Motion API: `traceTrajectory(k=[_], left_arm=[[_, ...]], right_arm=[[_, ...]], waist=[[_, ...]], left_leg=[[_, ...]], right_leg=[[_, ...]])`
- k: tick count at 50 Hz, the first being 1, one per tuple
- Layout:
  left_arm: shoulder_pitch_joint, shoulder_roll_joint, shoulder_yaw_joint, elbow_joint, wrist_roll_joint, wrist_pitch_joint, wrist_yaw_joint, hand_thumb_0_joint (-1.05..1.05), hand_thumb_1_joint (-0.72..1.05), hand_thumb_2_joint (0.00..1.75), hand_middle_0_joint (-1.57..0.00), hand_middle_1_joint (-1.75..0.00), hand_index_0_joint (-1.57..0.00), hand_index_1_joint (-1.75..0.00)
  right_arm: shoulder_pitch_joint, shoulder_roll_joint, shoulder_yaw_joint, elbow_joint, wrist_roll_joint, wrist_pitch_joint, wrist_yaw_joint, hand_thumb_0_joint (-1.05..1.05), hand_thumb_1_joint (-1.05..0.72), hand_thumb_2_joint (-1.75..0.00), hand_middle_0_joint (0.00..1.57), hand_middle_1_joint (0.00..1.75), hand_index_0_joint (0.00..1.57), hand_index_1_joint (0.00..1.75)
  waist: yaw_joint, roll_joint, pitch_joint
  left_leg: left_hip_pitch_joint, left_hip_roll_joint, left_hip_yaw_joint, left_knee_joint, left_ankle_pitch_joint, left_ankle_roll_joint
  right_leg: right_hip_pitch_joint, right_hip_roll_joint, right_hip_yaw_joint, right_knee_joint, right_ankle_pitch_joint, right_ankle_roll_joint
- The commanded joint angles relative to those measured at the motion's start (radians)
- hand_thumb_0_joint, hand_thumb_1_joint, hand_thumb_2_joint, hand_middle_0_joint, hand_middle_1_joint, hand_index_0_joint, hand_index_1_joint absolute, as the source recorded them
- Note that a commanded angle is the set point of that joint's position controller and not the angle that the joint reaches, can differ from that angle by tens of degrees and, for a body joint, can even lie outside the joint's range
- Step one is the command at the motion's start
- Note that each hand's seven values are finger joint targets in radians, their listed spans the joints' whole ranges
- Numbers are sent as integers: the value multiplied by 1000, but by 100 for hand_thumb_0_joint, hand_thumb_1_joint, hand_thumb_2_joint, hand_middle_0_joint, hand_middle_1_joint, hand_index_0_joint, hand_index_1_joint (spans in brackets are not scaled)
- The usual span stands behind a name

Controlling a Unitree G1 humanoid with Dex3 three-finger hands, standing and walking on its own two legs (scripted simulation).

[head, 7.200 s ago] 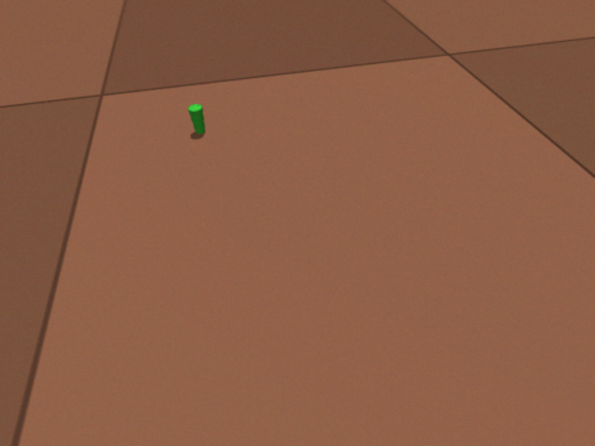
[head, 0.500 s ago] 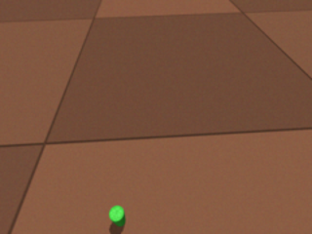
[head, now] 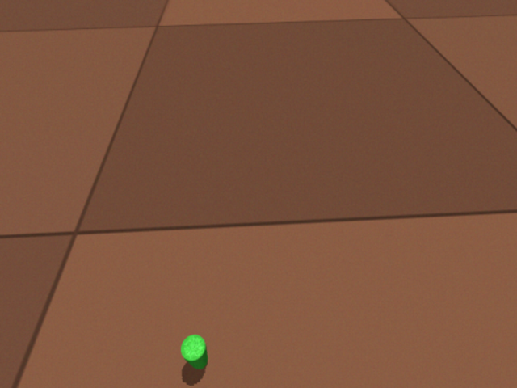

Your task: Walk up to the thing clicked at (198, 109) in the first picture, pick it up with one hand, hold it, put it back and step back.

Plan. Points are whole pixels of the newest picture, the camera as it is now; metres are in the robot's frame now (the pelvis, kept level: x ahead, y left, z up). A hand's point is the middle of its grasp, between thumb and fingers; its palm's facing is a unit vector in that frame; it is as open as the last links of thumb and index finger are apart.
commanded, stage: stand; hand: left
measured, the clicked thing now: (196, 354) +0.37 +0.23 -0.70
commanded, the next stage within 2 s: go down in 1.80 s
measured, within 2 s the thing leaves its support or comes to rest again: neither
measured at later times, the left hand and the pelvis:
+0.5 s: hand out of the picture +0.07 +0.26 -0.16, palm faces -0.02 -0.94 -0.35, open 7.4 cm; pelvis +0.00 +0.00 +0.00, yaw +1 degrees
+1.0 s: hand out of the picture +0.07 +0.26 -0.16, palm faces -0.02 -0.94 -0.35, open 7.4 cm; pelvis +0.01 +0.01 +0.00, yaw +1 degrees
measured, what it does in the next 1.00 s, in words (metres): stands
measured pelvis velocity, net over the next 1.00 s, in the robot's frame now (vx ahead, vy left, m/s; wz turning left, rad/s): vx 0.01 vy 0.01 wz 0.02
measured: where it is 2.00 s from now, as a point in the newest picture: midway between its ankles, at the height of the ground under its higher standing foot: outside the picture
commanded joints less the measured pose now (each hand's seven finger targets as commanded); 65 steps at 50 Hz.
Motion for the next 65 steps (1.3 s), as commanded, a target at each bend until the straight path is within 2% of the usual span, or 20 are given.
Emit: traceTrajectory(k=[1,5,10,13,16,19,22,26,29,33,35,37,44,52,65], left_arm=[[-38,211,43,-51,-4,-20,9,0,90,90,-20,-30,-20,-30],[-33,212,45,-53,-6,-19,7,0,90,90,-20,-30,-20,-30],[-25,214,46,-53,-4,-21,7,0,90,90,-20,-30,-20,-30],[-19,209,43,-53,-3,-22,8,0,90,90,-20,-30,-20,-30],[-20,215,44,-53,-4,-21,9,0,90,90,-20,-30,-20,-30],[-22,213,44,-51,-4,-18,9,0,90,90,-20,-30,-20,-30],[-7,209,41,-51,-3,-19,8,0,90,90,-20,-30,-20,-30],[-15,212,42,-53,-3,-19,9,0,90,90,-20,-30,-20,-30],[-10,212,41,-54,-5,-21,9,0,90,90,-20,-30,-20,-30],[-14,214,43,-54,-1,-19,9,0,90,90,-20,-30,-20,-30],[-4,207,40,-52,-3,-19,7,0,90,90,-20,-30,-20,-30],[-8,211,41,-58,-1,-21,8,0,90,90,-20,-30,-20,-30],[-13,211,41,-60,-3,-22,9,0,90,90,-20,-30,-20,-30],[0,205,37,-58,-2,-21,10,0,90,90,-20,-30,-20,-30],[-2,212,40,-65,-1,-22,11,0,90,90,-20,-30,-20,-30]], right_arm=[[-51,-211,-39,-54,-3,-22,-9,0,-90,-90,20,30,20,30],[-42,-212,-40,-50,-3,-25,-9,0,-90,-90,20,30,20,30],[-29,-210,-39,-50,-2,-25,-10,0,-90,-90,20,30,20,30],[-31,-214,-40,-53,-2,-26,-11,0,-90,-90,20,30,20,30],[-28,-215,-38,-50,-1,-25,-11,0,-90,-90,20,30,20,30],[-17,-213,-37,-50,-2,-23,-12,0,-90,-90,20,30,20,30],[-27,-216,-38,-53,0,-24,-12,0,-90,-90,20,30,20,30],[-17,-212,-36,-57,-1,-24,-12,0,-90,-90,20,30,20,30],[-19,-213,-35,-55,-1,-25,-12,0,-90,-90,20,30,20,30],[-16,-211,-35,-61,-2,-23,-12,0,-90,-90,20,30,20,30],[-26,-214,-35,-63,0,-25,-11,0,-90,-90,20,30,20,30],[-21,-218,-38,-63,-1,-25,-12,0,-90,-90,20,30,20,30],[-10,-211,-33,-64,-2,-29,-13,0,-90,-90,20,30,20,30],[-19,-218,-37,-63,1,-25,-14,0,-90,-90,20,30,20,30],[-17,-213,-39,-66,0,-26,-14,0,-90,-90,20,30,20,30]], waist=[[-1,1,-65],[1,14,-58],[0,5,-83],[3,5,-97],[3,-5,-86],[1,4,-77],[5,13,-89],[1,2,-79],[3,5,-71],[1,3,-68],[5,12,-57],[4,4,-82],[3,14,-97],[6,-2,-82],[5,4,-87]], left_leg=[[30,105,-99,-52,25,28],[18,102,-106,-57,7,26],[20,106,-107,-46,44,33],[36,108,-109,-40,104,33],[37,108,-113,-40,81,32],[20,105,-108,-42,72,32],[35,108,-110,-39,105,33],[23,107,-113,-45,84,32],[26,109,-116,-40,114,32],[5,102,-113,-48,50,34],[8,102,-117,-48,55,31],[28,109,-116,-36,102,35],[26,106,-111,-33,157,34],[39,108,-116,-32,151,31],[34,108,-114,-34,144,32]], right_leg=[[-54,-111,83,-69,55,-29],[-60,-108,84,-68,31,-31],[-31,-120,88,-61,85,-35],[-29,-117,76,-49,126,-32],[-37,-116,76,-53,86,-32],[-34,-120,79,-54,88,-36],[-28,-117,74,-45,112,-35],[-32,-118,71,-48,92,-34],[-33,-119,73,-53,106,-32],[-31,-120,73,-62,67,-32],[-42,-118,69,-58,63,-30],[-32,-123,70,-55,100,-33],[0,-130,69,-44,169,-33],[-21,-123,60,-51,136,-29],[-8,-127,60,-50,137,-32]])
